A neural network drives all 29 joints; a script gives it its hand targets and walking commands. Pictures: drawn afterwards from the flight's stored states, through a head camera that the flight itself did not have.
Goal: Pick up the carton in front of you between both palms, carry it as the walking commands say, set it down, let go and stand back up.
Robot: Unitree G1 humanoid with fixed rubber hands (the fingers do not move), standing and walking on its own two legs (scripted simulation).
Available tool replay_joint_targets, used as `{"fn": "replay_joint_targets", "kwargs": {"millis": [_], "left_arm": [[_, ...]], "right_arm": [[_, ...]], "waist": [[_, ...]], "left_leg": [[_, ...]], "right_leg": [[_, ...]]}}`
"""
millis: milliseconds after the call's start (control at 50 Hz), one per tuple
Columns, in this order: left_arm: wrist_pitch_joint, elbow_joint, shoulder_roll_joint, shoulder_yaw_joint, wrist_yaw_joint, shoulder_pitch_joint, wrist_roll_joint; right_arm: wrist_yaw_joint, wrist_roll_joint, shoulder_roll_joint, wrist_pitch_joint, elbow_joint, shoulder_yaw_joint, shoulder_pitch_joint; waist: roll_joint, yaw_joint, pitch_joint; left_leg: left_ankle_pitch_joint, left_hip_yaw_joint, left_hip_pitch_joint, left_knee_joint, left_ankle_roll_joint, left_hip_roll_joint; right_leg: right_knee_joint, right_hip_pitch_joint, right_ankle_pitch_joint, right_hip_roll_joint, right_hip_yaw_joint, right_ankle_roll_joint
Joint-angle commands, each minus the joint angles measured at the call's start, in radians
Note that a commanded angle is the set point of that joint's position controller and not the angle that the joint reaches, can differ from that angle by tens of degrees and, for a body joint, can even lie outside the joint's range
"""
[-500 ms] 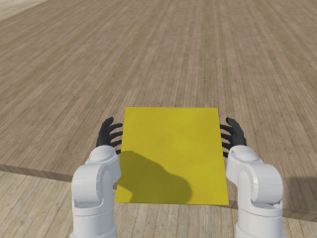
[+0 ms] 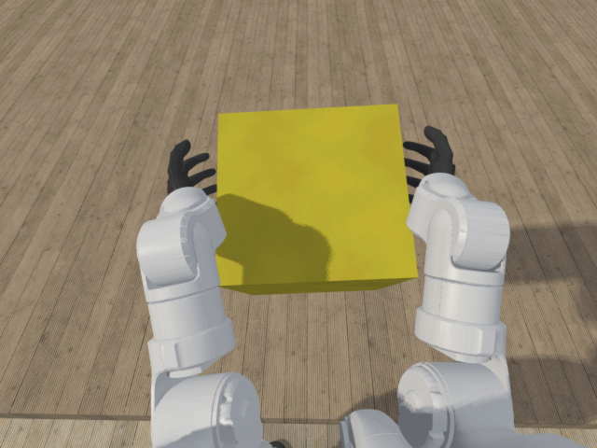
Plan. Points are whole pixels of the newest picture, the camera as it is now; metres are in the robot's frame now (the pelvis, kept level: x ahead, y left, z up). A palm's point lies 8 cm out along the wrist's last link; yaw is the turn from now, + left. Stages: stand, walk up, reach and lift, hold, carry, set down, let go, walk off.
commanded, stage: carry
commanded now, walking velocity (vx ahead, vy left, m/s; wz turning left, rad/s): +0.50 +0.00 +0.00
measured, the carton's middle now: (311, 217) +0.40 -0.03 +0.05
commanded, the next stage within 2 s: none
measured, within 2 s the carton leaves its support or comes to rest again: neither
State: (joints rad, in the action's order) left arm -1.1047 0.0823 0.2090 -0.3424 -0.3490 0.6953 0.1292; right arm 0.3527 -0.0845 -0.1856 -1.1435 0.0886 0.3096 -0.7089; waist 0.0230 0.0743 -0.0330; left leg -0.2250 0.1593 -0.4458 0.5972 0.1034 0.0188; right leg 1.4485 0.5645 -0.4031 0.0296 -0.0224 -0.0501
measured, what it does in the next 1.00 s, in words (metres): climbs: right foot 0.11 m higher, then left foot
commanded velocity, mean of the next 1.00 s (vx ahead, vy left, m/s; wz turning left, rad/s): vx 0.50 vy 0.00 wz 0.00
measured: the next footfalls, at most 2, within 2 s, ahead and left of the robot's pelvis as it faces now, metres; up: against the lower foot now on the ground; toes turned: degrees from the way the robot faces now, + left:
right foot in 0.34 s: +0.47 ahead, -0.10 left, +0.11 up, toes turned -3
left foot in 0.82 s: +0.75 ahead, +0.04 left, +0.11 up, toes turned +9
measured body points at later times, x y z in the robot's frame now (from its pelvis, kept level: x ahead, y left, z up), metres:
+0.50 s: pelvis +0.37 -0.06 +0.07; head +0.38 -0.07 +0.52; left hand +0.71 +0.12 +0.21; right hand +0.75 -0.17 +0.20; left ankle +0.28 +0.07 -0.47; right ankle +0.43 -0.10 -0.61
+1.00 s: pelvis +0.69 -0.10 +0.12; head +0.71 -0.12 +0.57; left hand +1.07 +0.03 +0.30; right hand +1.06 -0.26 +0.29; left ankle +0.71 +0.03 -0.61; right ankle +0.69 -0.19 -0.56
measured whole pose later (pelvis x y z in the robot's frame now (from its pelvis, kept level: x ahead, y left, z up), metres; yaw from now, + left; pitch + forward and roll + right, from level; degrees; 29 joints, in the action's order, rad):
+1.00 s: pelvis +0.69 -0.10 +0.12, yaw +1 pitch +4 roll +4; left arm -1.22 0.06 0.19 -0.41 -0.32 0.77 0.14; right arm 0.37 -0.12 -0.18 -1.26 0.03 0.32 -0.81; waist 0.00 0.06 0.05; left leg -0.20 0.16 -0.32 0.47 0.02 -0.01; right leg 1.04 0.55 -0.42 0.05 -0.01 -0.03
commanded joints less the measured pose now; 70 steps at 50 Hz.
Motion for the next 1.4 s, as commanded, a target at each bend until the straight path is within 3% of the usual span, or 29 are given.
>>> {"fn": "replay_joint_targets", "kwargs": {"millis": [0, 120, 200, 240, 260, 280, 300, 320, 340, 380, 400, 440, 480, 560, 720, 760, 780, 800, 840, 880, 980, 1020, 1040, 1060, 1080, 1140, 1180, 1280, 1380], "left_arm": [[0.011, 0.037, 0.785, 0.618, 0.151, 0.64, -0.247], [-0.014, 0.099, 0.736, 0.673, 0.16, 0.585, -0.289], [-0.058, -0.001, 0.66, 0.613, 0.141, 0.508, -0.245], [-0.072, -0.043, 0.676, 0.614, 0.129, 0.549, -0.231], [-0.058, -0.014, 0.697, 0.613, 0.132, 0.53, -0.264], [-0.057, -0.026, 0.709, 0.627, 0.134, 0.6, -0.276], [-0.042, 0.006, 0.707, 0.627, 0.137, 0.626, -0.287], [-0.036, -0.067, 0.722, 0.625, 0.136, 0.613, -0.281], [-0.043, -0.083, 0.8, 0.679, 0.149, 0.572, -0.319], [-0.035, -0.062, 0.851, 0.696, 0.178, 0.658, -0.369], [-0.019, 0.0, 0.914, 0.705, 0.197, 0.732, -0.397], [-0.014, -0.036, 1.002, 0.726, 0.23, 0.746, -0.453], [-0.016, -0.102, 0.928, 0.659, 0.235, 0.658, -0.386], [-0.012, 0.044, 0.831, 0.671, 0.203, 0.658, -0.362], [-0.126, -0.049, 0.603, 0.47, 0.158, 0.536, -0.242], [-0.149, -0.021, 0.654, 0.47, 0.157, 0.634, -0.262], [-0.15, 0.014, 0.611, 0.447, 0.154, 0.688, -0.26], [-0.16, -0.023, 0.655, 0.494, 0.151, 0.656, -0.273], [-0.148, 0.014, 0.667, 0.479, 0.153, 0.753, -0.305], [-0.145, -0.007, 0.706, 0.479, 0.168, 0.769, -0.31], [-0.126, -0.185, 0.738, 0.434, 0.188, 0.643, -0.211], [-0.111, -0.198, 0.791, 0.433, 0.205, 0.628, -0.205], [-0.096, -0.191, 0.875, 0.45, 0.219, 0.631, -0.248], [-0.098, -0.274, 0.87, 0.452, 0.222, 0.568, -0.221], [-0.091, -0.245, 0.891, 0.463, 0.227, 0.571, -0.225], [-0.064, -0.142, 1.033, 0.562, 0.257, 0.475, -0.246], [-0.039, -0.057, 1.045, 0.583, 0.264, 0.438, -0.227], [0.005, 0.071, 1.152, 0.685, 0.325, 0.066, -0.295], [-0.008, 0.228, 1.062, 0.715, 0.319, -0.194, -0.32]], "right_arm": [[-0.228, 0.333, -0.834, 0.031, 0.04, -0.626, -0.644], [-0.211, 0.269, -0.712, 0.009, 0.044, -0.603, -0.524], [-0.195, 0.254, -0.628, -0.027, 0.014, -0.579, -0.473], [-0.198, 0.251, -0.612, -0.032, -0.017, -0.542, -0.517], [-0.205, 0.28, -0.667, -0.028, 0.048, -0.575, -0.561], [-0.202, 0.231, -0.651, -0.032, 0.008, -0.527, -0.524], [-0.202, 0.229, -0.674, -0.033, -0.027, -0.517, -0.515], [-0.193, 0.192, -0.687, -0.034, -0.069, -0.496, -0.459], [-0.181, 0.16, -0.641, -0.027, -0.068, -0.456, -0.465], [-0.174, 0.123, -0.677, -0.017, -0.125, -0.397, -0.484], [-0.175, 0.116, -0.717, 0.001, -0.043, -0.423, -0.55], [-0.186, 0.162, -0.766, 0.036, 0.096, -0.471, -0.689], [-0.188, 0.175, -0.771, 0.025, 0.008, -0.534, -0.658], [-0.197, 0.22, -0.777, 0.006, 0.009, -0.587, -0.606], [-0.176, 0.266, -0.7, -0.114, -0.075, -0.549, -0.614], [-0.179, 0.294, -0.701, -0.117, -0.017, -0.539, -0.699], [-0.169, 0.308, -0.731, -0.124, -0.056, -0.539, -0.721], [-0.161, 0.312, -0.706, -0.112, -0.039, -0.523, -0.716], [-0.159, 0.306, -0.737, -0.113, -0.015, -0.511, -0.74], [-0.164, 0.298, -0.771, -0.107, 0.002, -0.529, -0.787], [-0.195, 0.27, -0.854, -0.098, -0.199, -0.505, -0.681], [-0.21, 0.223, -0.907, -0.086, -0.256, -0.486, -0.608], [-0.222, 0.245, -0.96, -0.073, -0.206, -0.52, -0.608], [-0.229, 0.236, -0.97, -0.076, -0.262, -0.502, -0.589], [-0.237, 0.202, -0.984, -0.079, -0.303, -0.484, -0.509], [-0.277, 0.223, -1.09, -0.043, -0.221, -0.54, -0.437], [-0.295, 0.252, -1.139, -0.016, -0.179, -0.604, -0.375], [-0.259, 0.185, -1.099, 0.073, 0.197, -0.707, -0.106], [-0.254, 0.215, -1.046, 0.055, 0.307, -0.707, 0.212]], "waist": [[-0.126, -0.031, 0.534], [-0.139, 0.065, 0.479], [-0.123, -0.032, 0.317], [-0.306, -0.104, 0.374], [-0.348, -0.204, 0.479], [-0.224, -0.267, 0.586], [0.014, -0.298, 0.66], [0.404, -0.215, 0.722], [0.198, -0.206, 0.743], [-0.037, -0.169, 0.534], [-0.045, -0.085, 0.44], [0.023, -0.093, 0.448], [0.11, -0.115, 0.418], [0.009, -0.166, 0.472], [0.178, -0.072, 0.433], [-0.036, 0.009, 0.524], [-0.234, 0.004, 0.594], [-0.274, 0.013, 0.646], [-0.055, -0.008, 0.561], [0.001, -0.011, 0.501], [-0.177, -0.03, 0.418], [-0.067, -0.071, 0.454], [0.019, -0.09, 0.491], [0.285, -0.099, 0.47], [0.339, -0.103, 0.485], [0.01, -0.101, 0.505], [0.154, -0.108, 0.468], [0.171, -0.103, 0.521], [0.136, -0.109, 0.471]], "left_leg": [[0.224, -0.418, 0.58, -0.186, 0.15, -0.317], [0.52, -0.4, 0.968, -0.143, 0.149, -0.327], [0.45, -0.201, 0.456, -0.4, 0.1, -0.233], [1.27, -0.045, 0.358, -0.25, 0.064, -0.177], [1.528, 0.022, 0.398, -0.071, 0.044, -0.2], [1.593, -0.005, 0.33, 0.227, -0.005, -0.154], [1.042, -0.075, 0.1, 0.728, -0.075, -0.061], [-0.107, -0.175, -0.199, 1.123, -0.121, 0.198], [-0.144, -0.35, -0.226, 1.267, -0.07, 0.119], [-0.208, -0.337, -0.312, 1.226, -0.016, 0.046], [-0.136, -0.296, -0.343, 1.129, -0.005, 0.007], [-0.098, -0.198, -0.289, 0.962, -0.034, -0.058], [-0.095, -0.128, -0.316, 0.856, -0.047, -0.045], [0.012, -0.103, -0.38, 0.471, -0.048, -0.088], [0.337, 0.113, 0.194, -0.144, -0.038, 0.074], [0.417, -0.154, 0.578, -0.125, 0.069, -0.147], [0.646, -0.523, 0.812, -0.099, 0.225, -0.379], [0.529, -0.7, 0.875, -0.167, 0.328, -0.458], [0.217, -0.569, 0.71, -0.238, 0.189, -0.392], [0.117, -0.483, 0.534, -0.283, 0.151, -0.385], [0.089, -0.18, 0.324, -0.291, 0.036, -0.283], [-0.001, -0.079, 0.23, -0.143, -0.024, -0.21], [0.071, 0.01, 0.097, 0.018, -0.065, -0.15], [-0.165, 0.056, -0.116, 0.262, -0.133, -0.038], [-0.373, -0.049, -0.252, 0.381, -0.125, -0.016], [-0.25, -0.123, -0.277, 0.42, -0.13, -0.095], [-0.232, -0.088, -0.312, 0.251, -0.149, -0.095], [-0.041, -0.028, -0.182, 0.034, -0.137, -0.028], [0.108, -0.008, -0.027, -0.141, -0.104, -0.029]], "right_leg": [[0.054, 0.323, 0.007, 0.048, -0.008, -0.022], [0.34, 0.875, -0.152, 0.023, -0.079, -0.055], [-0.132, 0.42, -0.084, 0.049, -0.15, -0.053], [-0.282, 0.058, 0.043, -0.083, -0.295, -0.074], [-0.339, -0.107, 0.085, -0.134, -0.31, -0.078], [-0.508, -0.365, 0.184, -0.149, -0.222, -0.105], [-0.739, -0.555, 0.218, 0.033, 0.268, -0.217], [-1.014, -0.672, 0.556, 0.313, 0.886, -0.372], [-0.936, -0.695, 0.712, 0.289, 0.858, -0.428], [-0.942, -0.464, 0.315, 0.234, 0.637, -0.289], [-0.931, -0.411, 0.178, 0.2, 0.508, -0.182], [-1.019, -0.328, 0.095, 0.183, 0.379, -0.149], [-1.028, -0.358, 0.337, 0.182, 0.267, -0.171], [-0.997, -0.618, 0.704, 0.146, 0.098, -0.168], [-0.776, -0.555, 1.115, 0.084, -0.119, -0.006], [-0.441, -0.212, 0.719, 0.036, -0.083, 0.05], [-0.141, 0.081, -0.018, -0.094, -0.06, 0.075], [0.068, 0.233, -0.184, -0.111, 0.046, 0.071], [-0.126, 0.213, -0.038, 0.009, 0.088, -0.015], [-0.279, 0.137, -0.022, 0.086, 0.12, 0.021], [-0.821, -0.136, 0.041, 0.036, -0.053, 0.036], [-1.013, -0.413, 0.223, -0.005, -0.125, 0.044], [-1.035, -0.58, 0.222, 0.064, -0.021, 0.01], [-1.142, -0.674, 0.337, 0.303, 0.37, -0.074], [-1.169, -0.751, 0.376, 0.377, 0.5, -0.149], [-1.105, -0.767, 0.656, 0.367, 0.38, -0.129], [-1.109, -0.8, 0.576, 0.35, 0.3, -0.128], [-1.085, -0.906, 0.939, 0.251, 0.156, -0.04], [-1.102, -0.8, 0.858, 0.236, 0.056, -0.042]]}}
